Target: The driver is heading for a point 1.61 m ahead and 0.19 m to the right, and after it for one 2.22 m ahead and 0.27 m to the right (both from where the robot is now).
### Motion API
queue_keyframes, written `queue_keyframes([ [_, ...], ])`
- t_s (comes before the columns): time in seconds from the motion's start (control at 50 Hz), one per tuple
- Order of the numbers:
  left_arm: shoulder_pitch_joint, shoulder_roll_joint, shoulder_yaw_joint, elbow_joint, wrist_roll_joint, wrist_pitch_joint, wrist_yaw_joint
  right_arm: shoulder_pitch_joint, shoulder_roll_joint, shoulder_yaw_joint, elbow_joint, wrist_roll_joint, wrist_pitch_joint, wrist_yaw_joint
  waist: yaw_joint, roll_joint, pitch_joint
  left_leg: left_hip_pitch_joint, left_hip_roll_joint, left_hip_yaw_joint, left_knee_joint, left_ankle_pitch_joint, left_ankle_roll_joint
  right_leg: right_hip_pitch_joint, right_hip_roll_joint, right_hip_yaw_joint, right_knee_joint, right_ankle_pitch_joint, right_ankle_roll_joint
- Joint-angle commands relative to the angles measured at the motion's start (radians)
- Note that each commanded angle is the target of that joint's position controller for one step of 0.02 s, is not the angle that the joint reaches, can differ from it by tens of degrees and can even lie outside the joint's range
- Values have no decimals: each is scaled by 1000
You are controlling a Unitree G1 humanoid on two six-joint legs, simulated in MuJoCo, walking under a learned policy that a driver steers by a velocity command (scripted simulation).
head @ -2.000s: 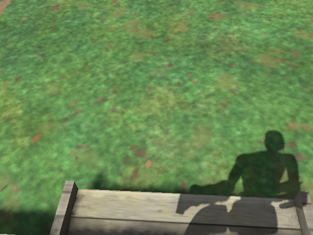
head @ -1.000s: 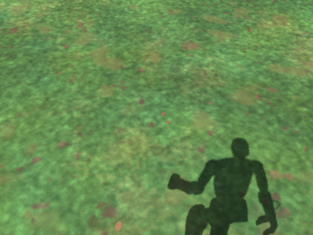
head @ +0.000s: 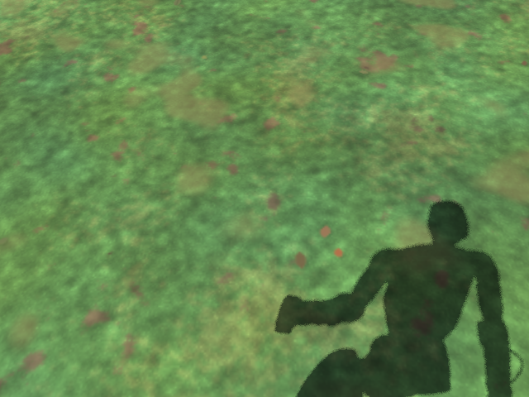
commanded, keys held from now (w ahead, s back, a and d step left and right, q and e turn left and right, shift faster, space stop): w+e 0.46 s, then w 0.20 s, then w+q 0.34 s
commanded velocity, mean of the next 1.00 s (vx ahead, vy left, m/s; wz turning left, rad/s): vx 0.50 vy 0.00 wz -0.28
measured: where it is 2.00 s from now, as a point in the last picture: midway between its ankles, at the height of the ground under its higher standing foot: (301, 236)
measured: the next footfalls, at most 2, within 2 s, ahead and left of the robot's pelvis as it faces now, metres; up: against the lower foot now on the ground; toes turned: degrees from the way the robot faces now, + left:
left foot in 0.42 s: +0.41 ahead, +0.05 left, +0.00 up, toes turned -17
right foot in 0.88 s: +0.53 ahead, -0.24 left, +0.00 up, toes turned -20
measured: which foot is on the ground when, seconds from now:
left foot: down 0.00-0.00, up 0.02-0.40, down 0.42-0.88, up 0.90-1.00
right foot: down 0.00-0.44, up 0.46-0.86, down 0.88-1.00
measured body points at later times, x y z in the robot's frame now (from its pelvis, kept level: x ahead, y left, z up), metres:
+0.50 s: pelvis +0.28 -0.02 -0.05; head +0.30 -0.01 +0.40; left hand +0.35 +0.25 -0.19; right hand +0.39 -0.30 -0.13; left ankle +0.37 +0.06 -0.77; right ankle +0.14 -0.09 -0.72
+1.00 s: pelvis +0.49 -0.13 -0.03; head +0.50 -0.16 +0.42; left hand +0.70 +0.05 -0.14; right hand +0.39 -0.37 -0.19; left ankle +0.43 +0.03 -0.70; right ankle +0.50 -0.22 -0.77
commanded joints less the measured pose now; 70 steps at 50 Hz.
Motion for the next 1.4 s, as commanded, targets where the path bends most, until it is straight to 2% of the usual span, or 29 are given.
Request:
queue_keyframes([
  [0.02, 452, 186, 61, 151, 23, 0, 4, 102, -98, -26, 6, 19, 17, 4, 191, -209, -110, -511, -11, -16, 714, 87, 74, 680, -33, -1, 93, 326, -90],
  [0.04, 543, 245, 69, 136, -2, -5, 1, 114, -107, -29, -46, 61, 15, -5, 196, -232, -315, -854, -9, -139, 947, -39, 44, 1048, -239, 255, 387, 669, -211],
  [0.06, 576, 215, 64, 114, -29, 0, 19, -12, -127, -25, -97, 53, 11, -6, 273, -99, -392, -968, 36, -180, 901, 67, 25, 1041, -286, 348, 297, 507, -241],
  [0.08, 558, 235, 65, 113, -4, 19, 58, -139, -86, -6, -178, 48, -3, 3, 272, -149, -361, -1118, 15, -192, 827, 165, 29, 983, -328, 531, 84, -137, -293],
  [0.1, 453, 175, 49, 77, -3, 24, 75, -196, -107, -9, -166, 20, 0, 9, 232, 9, -232, -1038, 75, -204, 651, 309, 33, 745, -288, 539, -39, -479, -233],
  [0.12, 382, 152, 41, 49, -1, 14, 81, -194, -106, -13, -163, 5, 12, 18, 188, -25, -168, -960, 81, -214, 624, 297, 30, 566, -294, 594, -46, -448, -266],
  [0.14, 302, 103, 19, 38, -8, -6, 73, -178, -111, -13, -155, 0, 22, 22, 120, 77, -71, -845, 112, -260, 392, 462, 18, 336, -247, 502, -51, -379, -224],
  [0.16, 246, 122, 19, 23, -16, -24, 76, -231, -78, -8, -187, 1, 39, 30, 74, 70, -6, -693, 106, -251, 148, 533, -15, 114, -169, 414, -116, -311, -199],
  [0.24, 227, 123, 27, 20, -28, -41, 56, -257, -58, 4, -206, 31, 30, 41, 65, -47, -61, -414, 46, -203, -254, 749, -34, 45, -50, 255, -113, 28, -173],
  [0.34, 352, 106, 29, 30, -31, -19, 47, -439, -68, -2, -265, 45, 27, 43, 150, -8, -38, -396, -3, -214, -464, 777, -21, 192, -61, 353, -70, -193, -128],
  [0.4, 323, 137, 36, 13, -14, -15, 56, -335, -95, -17, -246, 40, 9, 42, 78, 7, -25, -197, -43, -221, -602, 661, 2, 149, -42, 411, 27, -302, -98],
  [0.42, 316, 119, 32, 3, -18, -24, 53, -211, -133, -31, -217, 27, -8, 35, 19, 56, -76, -21, -12, -270, -655, 615, 31, 86, 27, 366, 194, -305, -71],
  [0.44, 318, 54, 16, -30, -25, -39, 48, -51, -218, -50, -208, 8, -15, 19, -39, 191, -211, 178, 225, -506, -718, 430, 83, -4, 112, 230, 491, -458, -36],
  [0.46, 406, 28, 16, -57, -45, -32, 45, -55, -294, -70, -206, 13, 5, 10, 30, 408, -272, 294, 413, -951, -885, 249, 190, -262, 235, 122, 696, -944, -16],
  [0.48, 387, 98, 24, -23, -12, -12, 51, -122, -207, -58, -219, 22, 20, 10, 56, 208, -141, 180, 391, -923, -881, 107, 195, -335, 129, 131, 798, -887, -19],
  [0.5, 341, 94, 25, -20, -4, -10, 40, -179, -131, -39, -234, 30, 22, 16, 59, 110, -44, 70, 331, -783, -889, 171, 175, -323, 101, 133, 793, -781, -13],
  [0.54, 313, 54, 19, -20, 4, -5, 29, -220, -83, -26, -222, 31, 13, 19, 92, 134, 21, -57, 247, -555, -917, 480, 148, -260, 55, 132, 720, -686, 11],
  [0.62, 278, 40, 10, -19, 3, 9, 21, -155, -95, -34, -167, 41, -22, 33, 116, 151, -21, -68, 198, -368, -927, 871, 166, -217, 64, 120, 657, -594, 43],
  [0.78, -26, 14, -35, -103, -6, -10, 11, -36, -142, -45, -99, 45, -9, 43, 62, 151, -1, -100, 159, -294, -925, 918, 173, -66, 48, -37, 221, -473, 96],
  [0.86, 123, 54, -20, -61, -2, -34, 34, -40, -161, -50, -89, 45, 5, 41, 150, 117, -50, -107, 156, -328, -742, 992, 144, 199, 80, -35, 47, -485, 62],
  [0.88, 266, 106, -2, -18, 16, -52, 47, -32, -125, -40, -92, 51, 4, 43, 201, 52, -136, -182, 88, -275, -543, 956, 123, 401, 22, 32, 18, -509, 38],
  [0.9, 413, 208, 21, -13, 38, -62, 64, -20, -37, -17, -141, 71, 2, 45, 246, -126, -288, -403, -7, -195, -229, 624, 83, 663, -269, 354, -44, -659, -22],
  [0.92, 421, 266, 40, -2, 14, -45, 69, 29, -46, -26, -145, 77, 11, 36, 223, -247, -321, -577, -92, -190, -35, 284, 85, 670, -396, 621, -160, -711, -90],
  [0.94, 330, 170, 18, -24, 0, -37, 67, -11, -117, -47, -124, 58, 27, 30, 189, -90, -192, -604, -19, -264, 32, 346, 101, 550, -339, 516, -162, -798, -69],
  [0.98, 202, 56, -11, -50, -4, -45, 63, -50, -67, -44, -118, 55, 31, 44, 133, -62, -47, -573, 34, -262, -5, 492, 94, 365, -242, 293, -217, -646, -21],
  [1.02, 202, 28, -18, -39, -11, -60, 72, -53, -50, -47, -114, 35, 52, 53, 103, -75, -13, -545, 49, -247, -18, 546, 72, 305, -193, 158, -235, -488, 2],
  [1.3, 393, 82, -2, 54, -11, -74, 86, -448, -35, -19, -292, 25, 76, 104, 130, -28, 56, -568, 17, -87, -445, 747, 102, 437, -209, -180, -202, -37, -22],
  [1.36, 392, 125, 9, 58, -7, -53, 93, -376, -64, -31, -283, 23, 77, 93, 87, -55, -11, -424, -74, -28, -479, 600, 164, 504, -211, -232, 7, 376, -7],
  [1.4, 387, 150, 16, 48, -10, -32, 91, -153, -107, -57, -218, 19, 63, 76, -7, -23, -140, -138, -140, -42, -591, 591, 219, 425, -195, -253, 371, 323, 17],
])
Velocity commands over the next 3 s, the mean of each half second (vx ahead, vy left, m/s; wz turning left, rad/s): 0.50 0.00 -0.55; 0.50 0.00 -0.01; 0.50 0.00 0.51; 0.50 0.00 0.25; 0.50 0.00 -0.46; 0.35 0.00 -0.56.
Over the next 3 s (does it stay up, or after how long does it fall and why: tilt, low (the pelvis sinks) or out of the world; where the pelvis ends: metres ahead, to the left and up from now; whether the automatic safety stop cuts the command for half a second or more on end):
stays up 1.50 -0.15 -0.05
